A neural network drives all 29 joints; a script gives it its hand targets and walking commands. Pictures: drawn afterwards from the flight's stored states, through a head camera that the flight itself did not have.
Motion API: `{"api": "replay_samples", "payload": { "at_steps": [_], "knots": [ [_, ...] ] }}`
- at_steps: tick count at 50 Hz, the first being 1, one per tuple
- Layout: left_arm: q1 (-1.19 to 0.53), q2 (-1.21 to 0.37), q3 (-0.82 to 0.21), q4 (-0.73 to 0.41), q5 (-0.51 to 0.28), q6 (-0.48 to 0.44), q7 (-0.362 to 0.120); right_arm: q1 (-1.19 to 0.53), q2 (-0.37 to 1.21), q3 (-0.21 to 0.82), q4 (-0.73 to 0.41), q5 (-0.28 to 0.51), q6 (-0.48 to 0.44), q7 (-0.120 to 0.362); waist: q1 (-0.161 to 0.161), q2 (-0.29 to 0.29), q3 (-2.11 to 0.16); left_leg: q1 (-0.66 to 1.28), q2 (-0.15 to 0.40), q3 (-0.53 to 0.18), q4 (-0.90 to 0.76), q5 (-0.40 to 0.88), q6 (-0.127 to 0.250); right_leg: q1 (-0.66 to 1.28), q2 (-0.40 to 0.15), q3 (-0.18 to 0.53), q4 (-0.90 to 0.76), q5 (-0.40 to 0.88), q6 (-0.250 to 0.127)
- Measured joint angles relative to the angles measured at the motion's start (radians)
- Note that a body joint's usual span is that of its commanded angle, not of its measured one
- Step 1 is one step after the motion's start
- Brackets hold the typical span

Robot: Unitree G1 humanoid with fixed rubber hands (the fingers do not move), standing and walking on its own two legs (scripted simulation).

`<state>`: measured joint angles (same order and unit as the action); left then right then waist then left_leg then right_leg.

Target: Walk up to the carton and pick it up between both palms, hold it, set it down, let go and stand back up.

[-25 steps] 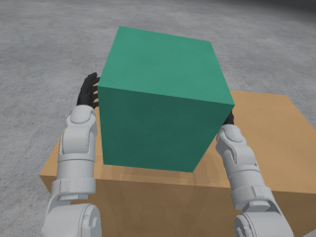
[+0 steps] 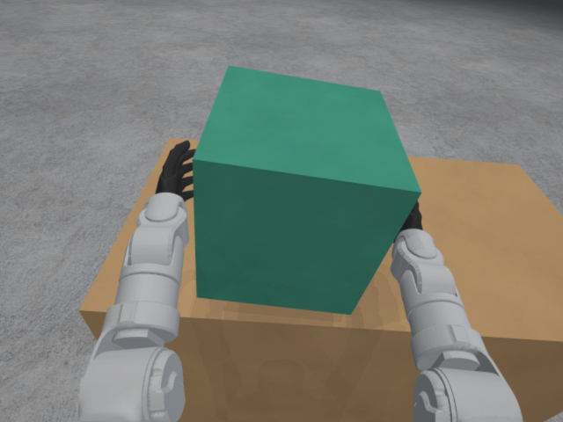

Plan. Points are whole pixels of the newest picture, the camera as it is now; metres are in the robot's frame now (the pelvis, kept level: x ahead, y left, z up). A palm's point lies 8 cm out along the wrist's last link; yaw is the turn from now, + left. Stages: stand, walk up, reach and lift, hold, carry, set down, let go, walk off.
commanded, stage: set down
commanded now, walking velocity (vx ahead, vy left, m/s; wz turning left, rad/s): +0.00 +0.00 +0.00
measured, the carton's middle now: (290, 191) +0.45 -0.04 +0.13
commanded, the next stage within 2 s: none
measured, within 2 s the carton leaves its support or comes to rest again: rests again in 1.72 s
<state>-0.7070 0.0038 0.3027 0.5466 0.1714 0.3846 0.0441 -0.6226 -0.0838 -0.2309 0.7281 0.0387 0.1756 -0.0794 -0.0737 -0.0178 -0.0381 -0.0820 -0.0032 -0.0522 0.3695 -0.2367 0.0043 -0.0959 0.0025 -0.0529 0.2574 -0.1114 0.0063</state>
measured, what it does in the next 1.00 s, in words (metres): stands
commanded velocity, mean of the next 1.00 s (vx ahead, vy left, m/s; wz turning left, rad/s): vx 0.00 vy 0.00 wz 0.00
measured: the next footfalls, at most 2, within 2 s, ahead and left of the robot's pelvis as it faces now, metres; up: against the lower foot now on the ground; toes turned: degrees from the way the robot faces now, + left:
none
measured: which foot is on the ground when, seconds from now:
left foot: down 0.00-1.00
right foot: down 0.00-1.00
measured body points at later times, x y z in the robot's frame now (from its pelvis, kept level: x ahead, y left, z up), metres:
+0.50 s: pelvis +0.01 -0.01 +0.00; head +0.00 +0.01 +0.45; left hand +0.43 +0.13 +0.13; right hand +0.39 -0.21 +0.10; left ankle -0.02 +0.11 -0.75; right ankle +0.02 -0.12 -0.75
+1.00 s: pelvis +0.02 +0.00 +0.00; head +0.02 +0.00 +0.45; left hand +0.44 +0.12 +0.10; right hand +0.39 -0.22 +0.07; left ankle -0.02 +0.11 -0.75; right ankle +0.02 -0.12 -0.75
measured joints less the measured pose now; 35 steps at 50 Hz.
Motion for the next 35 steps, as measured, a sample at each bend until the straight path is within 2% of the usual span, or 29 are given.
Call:
{"api": "replay_samples", "payload": {
  "at_steps": [18, 35],
  "knots": [
    [0.018, 0.017, -0.016, 0.084, -0.054, -0.101, 0.007, 0.018, 0.012, -0.011, -0.004, -0.042, -0.029, -0.003, 0.0, 0.022, -0.018, -0.054, 0.008, -0.016, -0.007, 0.001, -0.009, -0.047, 0.008, -0.016, -0.01, -0.003, -0.008],
    [0.011, 0.008, -0.02, 0.171, -0.052, -0.168, 0.013, 0.035, 0.014, -0.047, 0.021, -0.079, -0.06, 0.012, -0.007, 0.03, -0.032, -0.076, 0.006, -0.015, 0.004, -0.015, -0.006, -0.064, 0.006, -0.015, -0.01, -0.012, -0.002]
  ]
}}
